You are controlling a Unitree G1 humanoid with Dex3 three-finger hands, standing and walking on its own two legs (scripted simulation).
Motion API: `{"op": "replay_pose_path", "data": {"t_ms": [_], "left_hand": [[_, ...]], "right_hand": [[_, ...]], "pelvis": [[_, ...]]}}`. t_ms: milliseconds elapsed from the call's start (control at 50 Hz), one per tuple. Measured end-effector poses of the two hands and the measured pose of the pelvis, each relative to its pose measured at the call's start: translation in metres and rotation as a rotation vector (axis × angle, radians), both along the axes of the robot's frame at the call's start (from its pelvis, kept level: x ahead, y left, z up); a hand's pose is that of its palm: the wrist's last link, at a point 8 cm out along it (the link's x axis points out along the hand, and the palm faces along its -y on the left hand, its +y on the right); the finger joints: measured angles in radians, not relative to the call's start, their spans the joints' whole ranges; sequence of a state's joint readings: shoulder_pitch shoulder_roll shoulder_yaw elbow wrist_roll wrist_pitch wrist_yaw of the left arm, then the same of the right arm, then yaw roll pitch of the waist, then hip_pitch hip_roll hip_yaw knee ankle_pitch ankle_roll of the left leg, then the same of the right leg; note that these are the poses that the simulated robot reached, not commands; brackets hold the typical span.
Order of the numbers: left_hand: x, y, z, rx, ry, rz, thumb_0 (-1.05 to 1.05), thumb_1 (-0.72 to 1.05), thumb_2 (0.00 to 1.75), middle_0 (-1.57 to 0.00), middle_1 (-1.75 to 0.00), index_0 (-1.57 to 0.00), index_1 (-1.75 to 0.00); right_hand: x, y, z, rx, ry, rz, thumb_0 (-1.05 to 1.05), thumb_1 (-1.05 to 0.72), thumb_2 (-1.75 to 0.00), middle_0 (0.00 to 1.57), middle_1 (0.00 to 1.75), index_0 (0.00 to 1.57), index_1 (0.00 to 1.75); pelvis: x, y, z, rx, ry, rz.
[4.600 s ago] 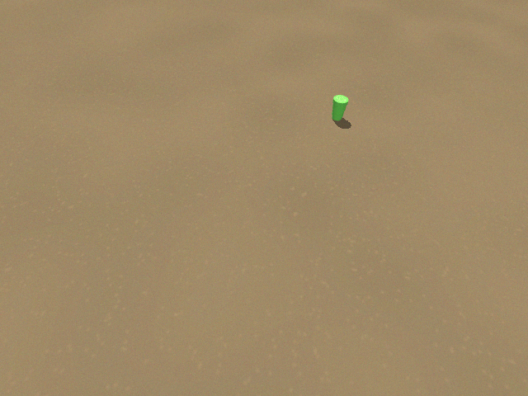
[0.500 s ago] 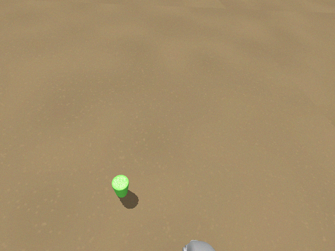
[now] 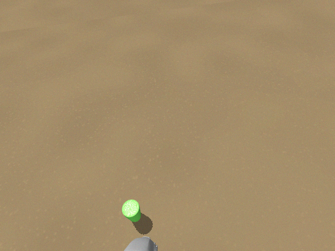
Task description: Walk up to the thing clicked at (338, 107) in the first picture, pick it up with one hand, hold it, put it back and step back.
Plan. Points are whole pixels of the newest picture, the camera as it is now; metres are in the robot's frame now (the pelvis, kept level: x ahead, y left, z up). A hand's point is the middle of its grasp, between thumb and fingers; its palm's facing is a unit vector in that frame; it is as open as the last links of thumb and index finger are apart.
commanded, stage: walk up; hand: left
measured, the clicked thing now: (133, 212) +0.42 +0.28 -0.70
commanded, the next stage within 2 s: none
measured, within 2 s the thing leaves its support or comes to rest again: neither
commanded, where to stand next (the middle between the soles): +0.13 +0.03 m, yaw +2 degrees
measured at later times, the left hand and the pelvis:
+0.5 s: hand out of the picture +0.08 +0.30 -0.16, palm faces -0.01 -0.92 -0.39, open 7.4 cm; pelvis +0.05 +0.02 -0.02, yaw +1 degrees
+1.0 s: hand (70, 247) +0.16 +0.30 -0.16, palm faces +0.02 -0.93 -0.36, open 7.4 cm; pelvis +0.09 +0.04 -0.01, yaw +3 degrees
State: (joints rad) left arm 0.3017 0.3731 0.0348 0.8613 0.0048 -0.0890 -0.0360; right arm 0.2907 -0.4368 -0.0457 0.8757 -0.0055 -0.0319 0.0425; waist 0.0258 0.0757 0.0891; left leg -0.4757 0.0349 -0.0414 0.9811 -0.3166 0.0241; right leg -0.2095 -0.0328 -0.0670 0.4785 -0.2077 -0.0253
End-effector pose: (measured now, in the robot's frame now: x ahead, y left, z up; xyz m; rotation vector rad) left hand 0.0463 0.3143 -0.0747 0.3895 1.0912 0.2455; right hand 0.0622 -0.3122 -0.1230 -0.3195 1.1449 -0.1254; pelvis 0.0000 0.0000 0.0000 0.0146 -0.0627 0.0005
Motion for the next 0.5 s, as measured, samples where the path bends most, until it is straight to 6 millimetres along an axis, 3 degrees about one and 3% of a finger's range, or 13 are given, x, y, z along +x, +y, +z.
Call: {"op": "replay_pose_path", "data": {"t_ms": [100,260,360,500], "left_hand": [[0.007,0.007,-0.013,-0.011,0.041,0.019,0.00,0.90,0.90,-0.21,-0.30,-0.20,-0.30],[0.033,0.024,-0.059,-0.074,0.063,0.053,0.01,0.90,0.90,-0.21,-0.30,-0.20,-0.30],[0.040,0.022,-0.060,-0.098,0.087,0.019,0.01,0.90,0.90,-0.21,-0.30,-0.20,-0.30],[0.031,0.025,-0.050,-0.037,0.118,0.036,0.00,0.90,0.90,-0.21,-0.30,-0.20,-0.30]], "right_hand": [[0.027,0.003,0.007,-0.037,0.021,0.014,0.00,-0.91,-0.89,0.20,0.30,0.20,0.30],[0.060,0.032,0.006,-0.094,0.021,0.038,0.00,-0.91,-0.89,0.20,0.30,0.20,0.30],[0.070,0.040,0.018,-0.086,-0.026,0.030,0.00,-0.91,-0.89,0.20,0.30,0.20,0.30],[0.079,0.023,0.009,-0.074,-0.048,0.012,0.00,-0.90,-0.89,0.20,0.30,0.21,0.30]], "pelvis": [[0.019,0.005,-0.002,-0.017,0.006,0.016],[0.035,0.027,-0.020,-0.015,0.006,0.045],[0.040,0.029,-0.014,-0.029,0.008,0.033],[0.048,0.021,-0.017,-0.016,0.010,0.023]]}}
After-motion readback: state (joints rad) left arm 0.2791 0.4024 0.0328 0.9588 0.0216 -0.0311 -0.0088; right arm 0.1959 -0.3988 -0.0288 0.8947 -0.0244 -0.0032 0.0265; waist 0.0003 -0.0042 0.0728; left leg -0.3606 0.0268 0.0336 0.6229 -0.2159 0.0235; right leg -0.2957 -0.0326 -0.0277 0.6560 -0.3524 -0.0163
